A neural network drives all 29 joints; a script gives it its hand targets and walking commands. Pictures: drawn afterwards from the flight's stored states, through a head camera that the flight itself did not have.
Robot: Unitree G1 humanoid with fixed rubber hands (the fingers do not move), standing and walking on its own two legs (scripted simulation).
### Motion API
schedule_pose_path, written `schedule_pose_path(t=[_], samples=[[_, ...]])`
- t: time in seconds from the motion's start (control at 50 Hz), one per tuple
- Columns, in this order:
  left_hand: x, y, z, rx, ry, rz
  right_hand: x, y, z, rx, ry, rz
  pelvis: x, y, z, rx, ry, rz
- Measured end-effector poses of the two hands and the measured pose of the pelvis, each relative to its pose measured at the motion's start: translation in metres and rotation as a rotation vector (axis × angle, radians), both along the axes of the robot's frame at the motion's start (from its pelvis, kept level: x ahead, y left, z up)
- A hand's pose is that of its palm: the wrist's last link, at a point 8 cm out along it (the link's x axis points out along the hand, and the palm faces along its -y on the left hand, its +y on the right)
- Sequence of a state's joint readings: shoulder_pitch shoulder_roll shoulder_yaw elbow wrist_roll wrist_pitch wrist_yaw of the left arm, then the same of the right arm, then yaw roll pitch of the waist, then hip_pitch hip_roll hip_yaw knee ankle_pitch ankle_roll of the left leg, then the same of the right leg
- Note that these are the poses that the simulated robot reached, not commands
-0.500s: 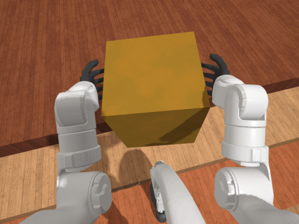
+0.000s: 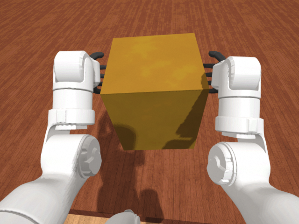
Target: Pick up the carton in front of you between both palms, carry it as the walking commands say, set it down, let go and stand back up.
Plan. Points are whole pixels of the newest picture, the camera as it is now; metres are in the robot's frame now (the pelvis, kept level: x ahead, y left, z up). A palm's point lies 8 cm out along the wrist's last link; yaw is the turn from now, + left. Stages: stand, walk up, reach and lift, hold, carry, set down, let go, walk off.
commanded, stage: carry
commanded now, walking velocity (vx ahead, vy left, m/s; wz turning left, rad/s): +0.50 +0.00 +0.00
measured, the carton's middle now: (156, 96) +0.42 -0.01 +0.13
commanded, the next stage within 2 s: none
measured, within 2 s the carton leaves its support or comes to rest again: neither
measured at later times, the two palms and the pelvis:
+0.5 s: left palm (147, 15) +0.64 +0.01 +0.26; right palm (238, 11) +0.66 -0.27 +0.26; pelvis +0.27 -0.16 +0.09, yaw -2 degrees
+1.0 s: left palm out of the picture +0.93 -0.04 +0.38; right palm out of the picture +0.90 -0.33 +0.38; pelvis +0.55 -0.15 +0.17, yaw -4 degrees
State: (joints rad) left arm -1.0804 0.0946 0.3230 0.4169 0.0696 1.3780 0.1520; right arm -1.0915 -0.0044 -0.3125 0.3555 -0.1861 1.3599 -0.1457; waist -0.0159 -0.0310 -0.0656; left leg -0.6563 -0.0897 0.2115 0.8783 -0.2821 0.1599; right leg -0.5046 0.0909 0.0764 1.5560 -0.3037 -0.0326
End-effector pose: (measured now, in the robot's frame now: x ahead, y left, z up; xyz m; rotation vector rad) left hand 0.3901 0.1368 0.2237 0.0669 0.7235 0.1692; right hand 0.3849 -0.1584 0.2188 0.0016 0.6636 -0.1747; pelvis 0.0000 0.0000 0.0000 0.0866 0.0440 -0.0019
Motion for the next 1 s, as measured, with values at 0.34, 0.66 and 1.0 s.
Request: schedule_pose_path(t=[0.34,0.66,1.0], samples=[[0.184,-0.113,0.038,-0.090,0.043,-0.095,0.152,-0.106,0.061,-0.082,0.067,-0.105,0.180,-0.084,0.071,-0.091,0.021,-0.029],[0.331,-0.162,0.104,-0.002,0.006,0.128,0.348,-0.150,0.091,-0.006,0.109,0.019,0.335,-0.177,0.159,-0.106,0.011,-0.015],[0.538,-0.180,0.159,0.015,-0.006,-0.058,0.520,-0.168,0.163,-0.098,0.103,-0.083,0.555,-0.154,0.170,-0.090,0.006,-0.061]])
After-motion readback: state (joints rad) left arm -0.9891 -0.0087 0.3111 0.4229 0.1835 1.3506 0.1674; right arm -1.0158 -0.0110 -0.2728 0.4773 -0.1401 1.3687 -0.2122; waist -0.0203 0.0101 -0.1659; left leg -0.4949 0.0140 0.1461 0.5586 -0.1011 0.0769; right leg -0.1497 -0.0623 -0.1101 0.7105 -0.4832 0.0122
